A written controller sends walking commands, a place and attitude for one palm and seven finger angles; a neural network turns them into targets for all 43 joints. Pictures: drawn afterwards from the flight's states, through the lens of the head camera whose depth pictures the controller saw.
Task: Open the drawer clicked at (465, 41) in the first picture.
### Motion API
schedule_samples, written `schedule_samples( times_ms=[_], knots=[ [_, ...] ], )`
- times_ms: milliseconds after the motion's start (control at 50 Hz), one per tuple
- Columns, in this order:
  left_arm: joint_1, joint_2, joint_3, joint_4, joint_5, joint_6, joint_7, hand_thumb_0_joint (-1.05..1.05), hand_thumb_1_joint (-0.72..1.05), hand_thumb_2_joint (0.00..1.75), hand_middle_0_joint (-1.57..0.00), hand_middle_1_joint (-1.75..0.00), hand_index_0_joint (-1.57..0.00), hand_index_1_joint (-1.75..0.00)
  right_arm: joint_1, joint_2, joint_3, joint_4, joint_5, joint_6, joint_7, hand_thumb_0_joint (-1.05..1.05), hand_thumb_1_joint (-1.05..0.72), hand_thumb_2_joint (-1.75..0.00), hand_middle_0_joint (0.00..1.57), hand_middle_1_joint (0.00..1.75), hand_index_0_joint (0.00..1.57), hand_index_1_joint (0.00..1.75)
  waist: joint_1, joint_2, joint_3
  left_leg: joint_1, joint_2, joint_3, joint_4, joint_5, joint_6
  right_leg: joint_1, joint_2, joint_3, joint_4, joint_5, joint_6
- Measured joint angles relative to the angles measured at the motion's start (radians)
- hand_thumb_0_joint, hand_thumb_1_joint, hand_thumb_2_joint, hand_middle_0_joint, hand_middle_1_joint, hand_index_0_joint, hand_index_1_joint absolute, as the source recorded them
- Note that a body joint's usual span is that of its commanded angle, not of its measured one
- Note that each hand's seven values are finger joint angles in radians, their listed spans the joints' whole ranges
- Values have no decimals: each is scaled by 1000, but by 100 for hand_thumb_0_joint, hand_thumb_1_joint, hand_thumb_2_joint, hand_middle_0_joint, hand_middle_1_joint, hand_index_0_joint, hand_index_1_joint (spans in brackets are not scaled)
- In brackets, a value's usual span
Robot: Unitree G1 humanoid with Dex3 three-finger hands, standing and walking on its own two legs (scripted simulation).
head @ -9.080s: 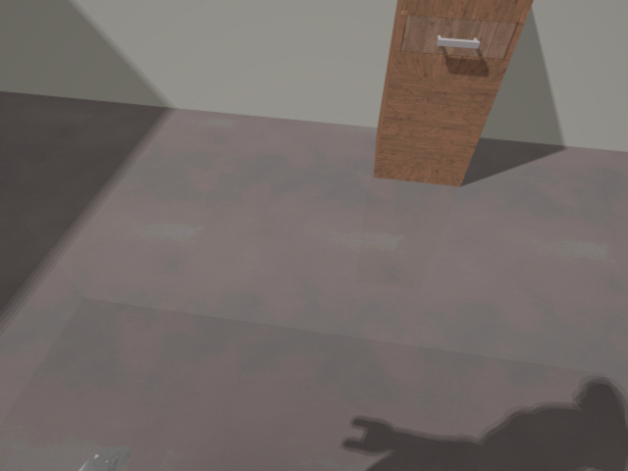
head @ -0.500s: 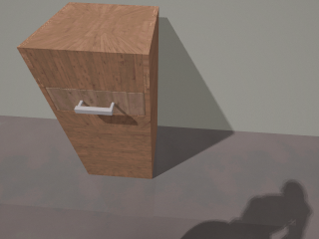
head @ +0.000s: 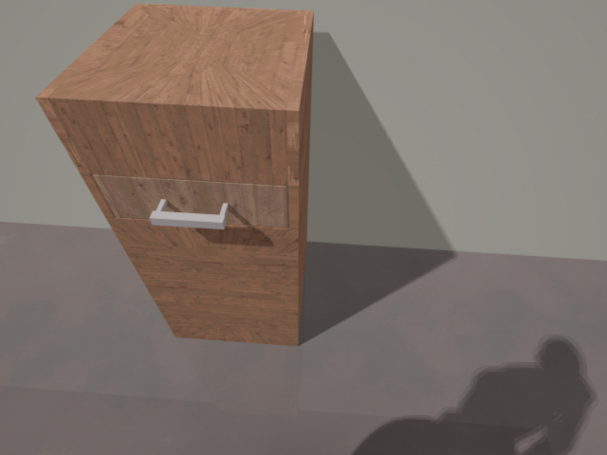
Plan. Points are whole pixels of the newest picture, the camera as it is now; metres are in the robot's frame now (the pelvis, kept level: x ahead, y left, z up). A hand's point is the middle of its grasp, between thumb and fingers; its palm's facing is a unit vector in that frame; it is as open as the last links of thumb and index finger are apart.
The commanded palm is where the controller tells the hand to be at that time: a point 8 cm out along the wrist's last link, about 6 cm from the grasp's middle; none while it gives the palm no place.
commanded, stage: come to a stop and stand still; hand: left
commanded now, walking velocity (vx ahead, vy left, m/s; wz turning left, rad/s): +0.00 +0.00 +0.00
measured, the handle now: (191, 213) +0.56 +0.27 -0.08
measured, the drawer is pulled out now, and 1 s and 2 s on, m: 0.00 0.00 0.00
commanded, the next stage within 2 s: look again from close up in 0.34 s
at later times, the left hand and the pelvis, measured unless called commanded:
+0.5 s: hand out of the picture +0.01 +0.18 -0.18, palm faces +0.04 -0.98 -0.20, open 7.4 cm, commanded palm none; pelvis +0.02 +0.01 +0.00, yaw +0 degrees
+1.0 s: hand out of the picture -0.02 +0.17 -0.18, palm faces +0.03 -0.98 -0.19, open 7.4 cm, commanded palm none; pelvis -0.01 +0.01 -0.01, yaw -1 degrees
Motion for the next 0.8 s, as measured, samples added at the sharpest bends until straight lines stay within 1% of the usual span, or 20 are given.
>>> schedule_samples(
  times_ms=[200, 440, 480, 520, 540, 580, 700, 800],
  knots=[
    [-6, 5, -1, 1, 0, 1, 3, 1, 92, 90, -19, -30, -19, -30, -20, -25, -1, 3, 0, -3, -7, 0, -91, -90, 20, 30, 20, 30, 0, -1, 7, 30, -4, -1, -8, -18, 5, 22, -4, 0, 11, -28, 8],
    [-26, 19, 2, -6, -2, 1, 1, 1, 92, 90, -19, -30, -19, -30, -26, -37, -2, 8, -1, 0, -9, 0, -91, -90, 20, 30, 20, 30, -2, 0, 22, 49, -6, -6, -14, -25, 7, 40, -6, -4, 10, -39, 11],
    [-26, 19, 0, -16, 3, -17, 15, 1, 92, 90, -19, -30, -19, -30, -31, -44, -3, -12, 3, 5, 2, 0, -91, -90, 20, 30, 20, 30, -2, 6, 22, -4, 0, -6, 59, -38, 3, 16, -2, -5, 23, -36, 12],
    [-19, 17, -4, -30, 4, -31, 18, 1, 92, 90, -19, -30, -19, -30, -34, -54, -8, -48, 2, 3, 6, 0, -91, -90, 20, 30, 20, 30, -9, 17, 24, -25, 4, -8, 92, -70, 9, -10, 1, -3, 58, -46, 12],
    [-20, 18, -8, -31, 4, -29, 17, 1, 92, 90, -19, -30, -19, -30, -35, -58, -11, -58, 0, 1, 5, 1, -91, -90, 20, 30, 20, 30, -14, 18, 23, -30, 0, -9, 99, -80, 15, -20, -4, -3, 76, -55, 13],
    [-21, 19, -10, -30, 3, -21, 13, 1, 92, 90, -20, -30, -20, -30, -29, -64, -10, -72, -4, -4, 5, 1, -91, -90, 20, 30, 20, 30, -16, 19, 16, -35, -11, -6, 114, -78, 22, -29, -16, 0, 102, -68, 17],
    [-18, 17, -12, -37, 1, 1, 1, 1, 92, 90, -19, -30, -19, -30, -10, -70, 4, -75, -8, 3, 2, 1, -92, -90, 20, 30, 19, 30, -7, 35, -5, -7, -30, 6, 119, -78, 31, -17, -35, 15, 137, -82, 26],
    [-11, 18, -12, -45, 2, 8, -6, 1, 92, 90, -19, -30, -19, -30, 2, -60, 16, -67, -8, 5, 11, 1, -92, -90, 20, 30, 20, 30, -7, 34, -9, 1, -35, 15, 99, -61, 32, -20, -37, 25, 133, -70, 25]
  ],
)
